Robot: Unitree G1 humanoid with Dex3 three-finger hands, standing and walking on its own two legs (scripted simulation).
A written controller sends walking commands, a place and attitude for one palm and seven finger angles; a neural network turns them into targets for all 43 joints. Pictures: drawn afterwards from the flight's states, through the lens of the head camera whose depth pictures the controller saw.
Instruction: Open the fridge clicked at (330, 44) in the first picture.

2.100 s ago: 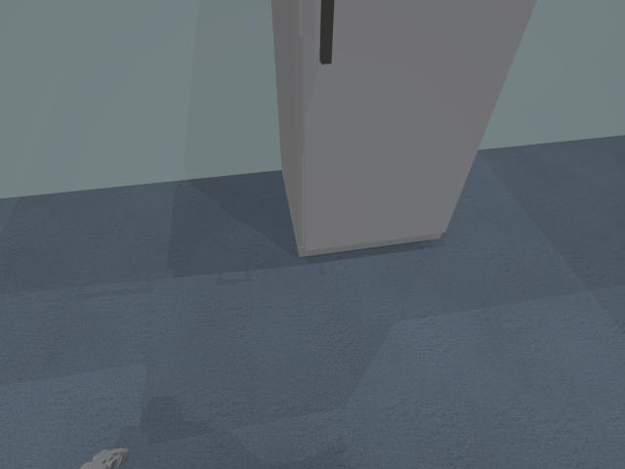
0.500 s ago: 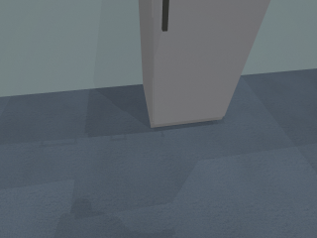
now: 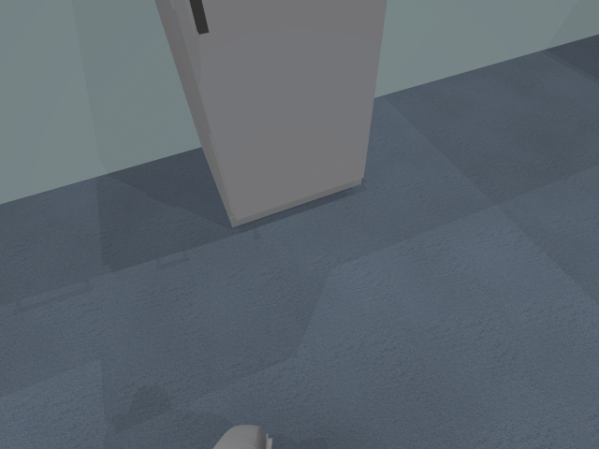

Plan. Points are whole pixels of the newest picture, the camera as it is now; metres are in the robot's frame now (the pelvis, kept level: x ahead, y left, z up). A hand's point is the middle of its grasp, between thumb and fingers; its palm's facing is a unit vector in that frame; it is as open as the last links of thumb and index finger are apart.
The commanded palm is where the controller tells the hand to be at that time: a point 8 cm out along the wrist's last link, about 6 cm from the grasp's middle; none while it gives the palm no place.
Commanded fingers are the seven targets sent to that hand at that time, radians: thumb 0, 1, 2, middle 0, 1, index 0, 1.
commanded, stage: walk to a spot facing it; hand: left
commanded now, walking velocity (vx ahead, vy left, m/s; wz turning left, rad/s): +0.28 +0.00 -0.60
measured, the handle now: out of the picture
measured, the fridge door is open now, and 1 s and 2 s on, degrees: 0 0 0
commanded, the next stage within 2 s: none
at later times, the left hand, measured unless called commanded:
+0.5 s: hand (137, 447) +0.13 +0.28 -0.18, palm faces -0.18 -0.97 -0.17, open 7.4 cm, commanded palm none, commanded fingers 0.00 0.90 0.90 -0.20 -0.30 -0.20 -0.30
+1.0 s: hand (285, 288) +0.43 +0.08 -0.18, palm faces -0.63 -0.77 -0.08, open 7.4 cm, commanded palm none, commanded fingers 0.00 0.90 0.90 -0.20 -0.30 -0.20 -0.30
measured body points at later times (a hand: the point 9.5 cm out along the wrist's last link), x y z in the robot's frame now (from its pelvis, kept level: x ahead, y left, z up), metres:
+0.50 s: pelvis +0.09 +0.08 +0.00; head +0.08 +0.12 +0.45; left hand +0.14 +0.33 -0.16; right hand +0.12 -0.18 -0.11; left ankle +0.11 +0.16 -0.73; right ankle +0.03 -0.05 -0.67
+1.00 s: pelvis +0.24 +0.03 -0.01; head +0.28 +0.02 +0.43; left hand +0.46 +0.12 -0.17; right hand -0.01 -0.02 -0.13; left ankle +0.12 +0.16 -0.73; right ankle +0.28 -0.09 -0.71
